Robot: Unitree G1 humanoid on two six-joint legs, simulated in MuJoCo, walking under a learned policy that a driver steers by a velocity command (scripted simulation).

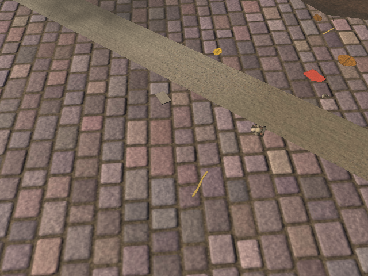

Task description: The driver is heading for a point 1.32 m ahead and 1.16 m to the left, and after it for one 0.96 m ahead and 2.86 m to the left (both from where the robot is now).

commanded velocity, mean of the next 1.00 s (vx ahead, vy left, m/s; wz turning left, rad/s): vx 0.06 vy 0.00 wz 0.58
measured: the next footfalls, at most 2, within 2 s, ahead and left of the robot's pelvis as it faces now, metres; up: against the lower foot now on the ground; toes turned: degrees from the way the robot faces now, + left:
left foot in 0.10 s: +0.06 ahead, +0.13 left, +0.00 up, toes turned +7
right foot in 0.58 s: +0.11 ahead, -0.09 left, +0.00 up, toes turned +25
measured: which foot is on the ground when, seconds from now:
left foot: up 0.00-0.08, down 0.10-0.58, up 0.60-0.98, down 1.00-1.00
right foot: down 0.00-0.10, up 0.12-0.56, down 0.58-1.00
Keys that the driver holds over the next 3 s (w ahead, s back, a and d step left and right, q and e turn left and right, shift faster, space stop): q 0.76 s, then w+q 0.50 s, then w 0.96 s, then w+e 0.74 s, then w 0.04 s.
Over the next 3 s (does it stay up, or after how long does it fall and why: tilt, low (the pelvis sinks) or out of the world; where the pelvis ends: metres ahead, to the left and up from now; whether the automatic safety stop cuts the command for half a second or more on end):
stays up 0.79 0.85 -0.01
